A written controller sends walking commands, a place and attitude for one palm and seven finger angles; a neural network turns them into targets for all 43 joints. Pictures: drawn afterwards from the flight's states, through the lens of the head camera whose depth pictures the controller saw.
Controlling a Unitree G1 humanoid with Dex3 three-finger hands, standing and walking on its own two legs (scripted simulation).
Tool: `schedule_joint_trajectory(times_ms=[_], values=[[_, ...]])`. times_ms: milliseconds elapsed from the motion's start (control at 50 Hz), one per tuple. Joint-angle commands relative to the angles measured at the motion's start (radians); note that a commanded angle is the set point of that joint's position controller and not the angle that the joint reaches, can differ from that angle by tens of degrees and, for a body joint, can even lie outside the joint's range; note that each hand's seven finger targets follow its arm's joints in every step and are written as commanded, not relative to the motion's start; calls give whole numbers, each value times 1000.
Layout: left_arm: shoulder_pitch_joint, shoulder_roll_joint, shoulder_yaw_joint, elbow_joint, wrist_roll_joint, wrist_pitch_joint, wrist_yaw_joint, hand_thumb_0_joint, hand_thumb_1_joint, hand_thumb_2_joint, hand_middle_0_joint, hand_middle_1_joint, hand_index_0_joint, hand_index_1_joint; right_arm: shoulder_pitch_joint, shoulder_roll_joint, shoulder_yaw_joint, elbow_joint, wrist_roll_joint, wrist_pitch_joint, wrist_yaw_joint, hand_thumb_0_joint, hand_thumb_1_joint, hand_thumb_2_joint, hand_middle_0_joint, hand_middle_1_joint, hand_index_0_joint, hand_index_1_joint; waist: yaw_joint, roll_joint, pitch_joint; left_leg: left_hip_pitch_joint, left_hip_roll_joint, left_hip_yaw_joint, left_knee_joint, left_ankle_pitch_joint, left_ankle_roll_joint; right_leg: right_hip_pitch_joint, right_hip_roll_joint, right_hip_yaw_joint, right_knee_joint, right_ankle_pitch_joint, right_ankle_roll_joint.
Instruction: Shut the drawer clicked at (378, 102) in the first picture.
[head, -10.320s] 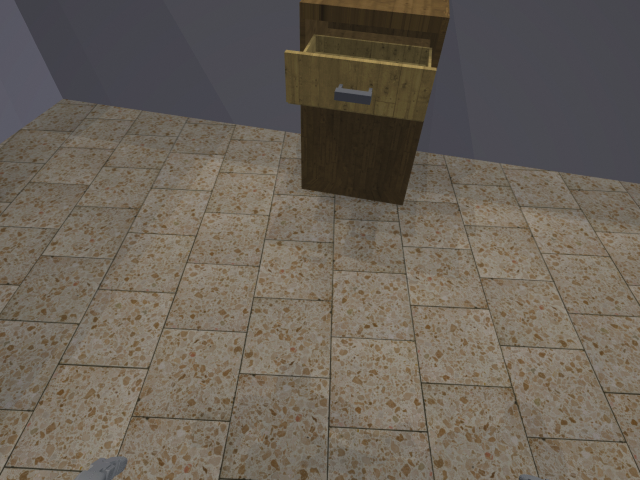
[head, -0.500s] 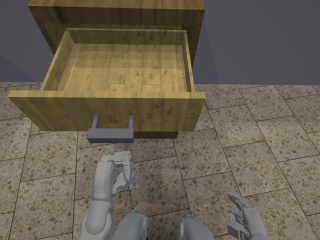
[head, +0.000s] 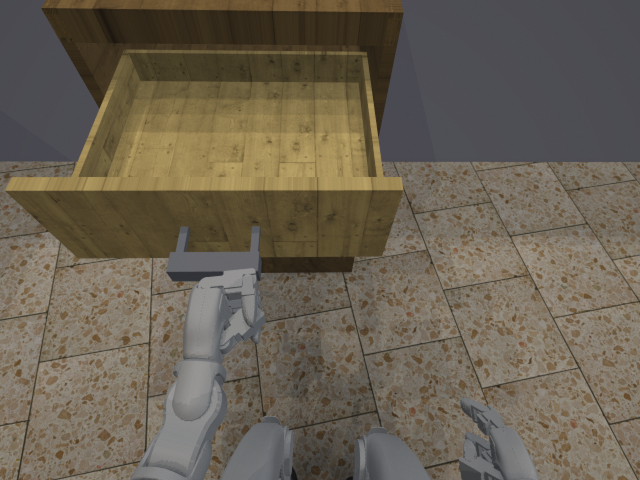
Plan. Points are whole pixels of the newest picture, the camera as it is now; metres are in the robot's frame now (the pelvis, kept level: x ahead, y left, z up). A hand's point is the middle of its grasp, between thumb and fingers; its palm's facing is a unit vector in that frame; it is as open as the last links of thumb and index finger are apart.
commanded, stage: push the drawer shut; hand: left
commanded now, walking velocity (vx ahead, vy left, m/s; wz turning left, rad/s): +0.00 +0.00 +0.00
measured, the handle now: (218, 250) +0.39 +0.15 +0.03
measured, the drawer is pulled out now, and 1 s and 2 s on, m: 0.27 0.15 0.03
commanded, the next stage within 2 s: none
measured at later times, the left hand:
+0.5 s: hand (263, 266) +0.37 +0.09 +0.02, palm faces +0.01 -1.00 -0.05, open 3.1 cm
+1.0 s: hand (264, 222) +0.44 +0.09 +0.02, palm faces +0.03 -1.00 -0.05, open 3.1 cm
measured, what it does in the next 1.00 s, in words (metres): stands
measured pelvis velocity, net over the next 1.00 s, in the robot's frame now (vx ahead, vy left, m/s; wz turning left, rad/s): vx -0.01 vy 0.01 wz -0.03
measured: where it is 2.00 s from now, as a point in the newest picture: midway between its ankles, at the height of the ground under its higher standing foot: outside the picture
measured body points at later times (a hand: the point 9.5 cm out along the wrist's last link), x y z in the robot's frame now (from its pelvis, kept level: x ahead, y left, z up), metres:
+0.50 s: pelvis -0.02 +0.00 +0.00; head +0.09 +0.00 +0.44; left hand +0.37 +0.14 +0.02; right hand +0.11 -0.25 -0.12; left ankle +0.03 +0.09 -0.63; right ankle +0.00 -0.08 -0.63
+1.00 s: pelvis -0.01 +0.01 +0.00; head +0.11 +0.01 +0.43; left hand +0.43 +0.14 +0.02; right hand +0.05 -0.25 -0.13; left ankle +0.03 +0.09 -0.63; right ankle +0.00 -0.08 -0.63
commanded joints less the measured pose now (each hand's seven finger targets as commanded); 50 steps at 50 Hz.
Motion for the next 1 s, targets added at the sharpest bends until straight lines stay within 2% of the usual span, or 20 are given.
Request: schedule_joint_trajectory(times_ms=[0,40,80,140,180,280,300,400,460,480,500,520,580,640,680,780,840,900,940,980], values=[[-342,26,46,-175,6,-92,15,0,900,900,-1400,-1600,-1400,-1600,-5,-125,-55,-102,5,-40,-14,0,-900,-900,200,300,200,300,-47,-29,-321,239,19,-85,-128,238,-17,139,-18,114,-178,270,35],[-363,27,53,-160,1,-94,16,0,900,900,-1400,-1600,-1400,-1600,-3,-126,-58,-96,5,-40,-13,0,-900,-900,200,300,200,300,-45,-3,-343,252,17,-78,-125,241,-17,142,-19,118,-183,273,36],[-407,62,87,-130,0,-88,16,0,900,900,-1400,-1600,-1400,-1600,2,-133,-57,-88,5,-35,-16,0,-900,-900,200,300,200,300,-49,-24,-365,238,17,-74,-121,241,-15,160,-19,125,-183,280,39],[-453,46,80,-94,-5,-76,13,0,900,900,-1400,-1600,-1400,-1600,4,-134,-59,-84,8,-31,-16,0,-900,-900,200,300,200,300,-53,-12,-372,245,16,-74,-129,224,-15,161,-18,126,-192,263,41],[-503,71,107,-75,-13,-69,12,0,900,900,-1400,-1600,-1400,-1600,9,-138,-60,-77,9,-28,-22,0,-900,-900,200,300,200,300,-57,-25,-380,230,16,-71,-128,222,-14,180,-19,132,-197,263,43],[-584,65,118,17,-27,-64,5,0,900,900,-1400,-1600,-1400,-1600,15,-139,-54,-64,11,-27,-24,0,-900,-900,200,300,200,300,-67,-24,-338,196,14,-67,-136,182,-13,174,-17,143,-218,217,44],[-606,93,148,25,-28,-70,7,0,900,900,-1400,-1600,-1400,-1600,21,-143,-57,-56,12,-27,-26,0,-900,-900,200,300,200,300,-70,-35,-340,200,17,-71,-137,180,-13,166,-16,138,-215,213,44],[-671,107,176,89,-28,-92,9,0,900,900,-1400,-1600,-1400,-1600,42,-146,-59,-44,7,-26,-20,0,-900,-900,200,300,200,300,-68,-12,-364,208,15,-67,-138,200,-16,164,-13,137,-206,236,43],[-723,113,189,147,-25,-99,13,0,900,900,-1400,-1600,-1400,-1600,56,-151,-60,-39,4,-23,-18,0,-900,-900,200,300,200,300,-80,-36,-354,186,15,-68,-138,183,-13,160,-9,137,-207,219,45],[-758,108,182,158,-22,-104,12,0,900,900,-1400,-1600,-1400,-1600,57,-149,-61,-33,5,-23,-18,0,-900,-900,200,300,200,300,-92,-35,-352,181,14,-64,-133,173,-12,153,-10,144,-213,211,49],[-775,134,206,179,-19,-108,14,0,900,900,-1400,-1600,-1400,-1600,64,-152,-61,-29,5,-21,-19,0,-900,-900,200,300,200,300,-87,-28,-348,173,15,-66,-136,161,-15,149,-10,145,-213,193,47],[-799,119,196,195,-16,-111,14,0,900,900,-1400,-1600,-1400,-1600,66,-150,-60,-27,5,-21,-18,0,-900,-900,200,300,200,300,-90,-13,-346,177,13,-66,-138,150,-15,137,-9,143,-214,179,46],[-849,153,233,212,-11,-123,20,0,900,900,-1400,-1600,-1400,-1600,87,-158,-64,-15,1,-20,-16,0,-900,-900,200,300,200,300,-90,-1,-397,213,15,-74,-138,192,-16,130,-5,132,-195,221,44],[-879,131,221,248,-12,-120,18,0,900,900,-1400,-1600,-1400,-1600,104,-158,-67,-7,-3,-14,-12,0,-900,-900,200,300,200,300,-100,9,-422,238,17,-73,-139,225,-18,132,-3,125,-191,258,47],[-905,162,254,268,-10,-121,17,0,900,900,-1400,-1600,-1400,-1600,121,-162,-69,-2,-4,-11,-11,0,-900,-900,200,300,200,300,-99,1,-447,241,17,-75,-135,251,-18,142,1,123,-180,289,47],[-950,180,280,326,-7,-127,11,0,900,900,-1400,-1600,-1400,-1600,146,-165,-69,6,-8,-2,-4,0,-900,-900,200,300,200,300,-106,17,-433,253,20,-80,-143,264,-21,120,8,117,-178,297,44],[-992,153,265,347,-7,-137,10,0,900,900,-1400,-1600,-1400,-1600,157,-163,-72,11,-10,2,2,0,-900,-900,200,300,200,300,-116,24,-423,271,22,-85,-143,274,-22,96,11,109,-175,297,43],[-1018,206,319,400,-1,-143,9,0,900,900,-1400,-1600,-1400,-1600,176,-172,-74,20,-14,8,3,0,-900,-900,200,300,200,300,-116,9,-425,255,22,-86,-139,278,-24,94,14,108,-168,301,43],[-1053,201,320,416,-2,-153,8,0,900,900,-1400,-1600,-1400,-1600,179,-167,-73,21,-15,9,3,0,-900,-900,200,300,200,300,-126,-10,-425,228,19,-75,-129,263,-18,112,14,119,-176,302,47],[-1075,219,336,416,5,-165,6,0,900,900,-1400,-1600,-1400,-1600,190,-170,-73,21,-19,10,5,0,-900,-900,200,300,200,300,-118,36,-457,263,20,-82,-134,291,-22,98,16,113,-162,318,44]])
